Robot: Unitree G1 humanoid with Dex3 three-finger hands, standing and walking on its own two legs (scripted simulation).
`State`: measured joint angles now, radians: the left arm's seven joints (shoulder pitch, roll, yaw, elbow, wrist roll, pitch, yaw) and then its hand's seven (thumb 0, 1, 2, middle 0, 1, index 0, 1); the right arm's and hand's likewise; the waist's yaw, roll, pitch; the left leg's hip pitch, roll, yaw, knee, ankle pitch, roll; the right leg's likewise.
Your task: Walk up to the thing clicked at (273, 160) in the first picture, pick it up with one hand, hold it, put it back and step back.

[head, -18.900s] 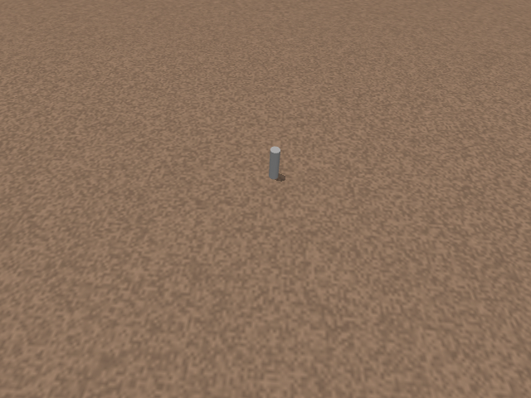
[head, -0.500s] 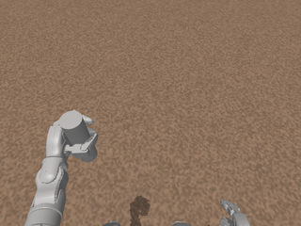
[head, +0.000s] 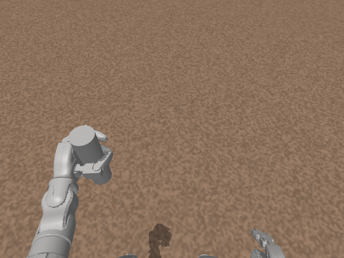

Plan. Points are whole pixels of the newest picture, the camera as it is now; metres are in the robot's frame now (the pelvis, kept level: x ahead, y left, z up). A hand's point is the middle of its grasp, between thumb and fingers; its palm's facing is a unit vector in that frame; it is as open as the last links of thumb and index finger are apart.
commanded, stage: hold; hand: left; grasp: from the side
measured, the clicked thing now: (93, 158) +0.33 +0.18 +0.03
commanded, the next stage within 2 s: crouch in 0.60 s
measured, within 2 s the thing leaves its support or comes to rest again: neither
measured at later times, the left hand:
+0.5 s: hand (97, 158) +0.32 +0.17 +0.04, palm faces +0.06 -1.00 +0.02, open 6.8 cm
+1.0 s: hand (99, 167) +0.32 +0.17 +0.00, palm faces +0.06 -1.00 +0.02, open 6.8 cm
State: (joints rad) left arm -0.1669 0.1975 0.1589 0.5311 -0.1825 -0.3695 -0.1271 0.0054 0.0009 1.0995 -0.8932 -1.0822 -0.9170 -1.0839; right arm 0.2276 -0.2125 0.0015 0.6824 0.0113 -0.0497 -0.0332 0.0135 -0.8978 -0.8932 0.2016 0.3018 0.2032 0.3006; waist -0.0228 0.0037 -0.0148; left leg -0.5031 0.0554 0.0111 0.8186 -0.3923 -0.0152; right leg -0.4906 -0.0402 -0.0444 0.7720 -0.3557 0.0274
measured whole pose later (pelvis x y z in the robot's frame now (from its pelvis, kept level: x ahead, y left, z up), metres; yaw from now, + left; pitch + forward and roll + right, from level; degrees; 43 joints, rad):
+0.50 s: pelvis +0.00 +0.00 +0.00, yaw +0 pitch +4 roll -1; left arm -0.15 0.19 0.15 0.51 -0.18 -0.37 -0.12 0.01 0.00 1.10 -0.89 -1.09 -0.91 -1.09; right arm 0.23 -0.22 0.00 0.68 0.01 -0.05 -0.03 0.01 -0.90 -0.89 0.20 0.30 0.20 0.30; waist -0.02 0.01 -0.01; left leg -0.50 0.06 0.01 0.82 -0.39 -0.02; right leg -0.49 -0.04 -0.04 0.77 -0.35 0.03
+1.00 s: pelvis -0.01 +0.00 -0.01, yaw +0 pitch +8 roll -1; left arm -0.20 0.19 0.17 0.64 -0.16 -0.45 -0.12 0.01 0.00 1.10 -0.89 -1.09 -0.91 -1.09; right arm 0.21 -0.21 -0.01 0.68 0.00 -0.06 -0.01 0.01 -0.88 -0.89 0.20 0.30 0.20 0.30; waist -0.03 -0.01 -0.02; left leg -0.63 0.05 0.01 0.91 -0.41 -0.01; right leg -0.62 -0.04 -0.04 0.86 -0.38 0.03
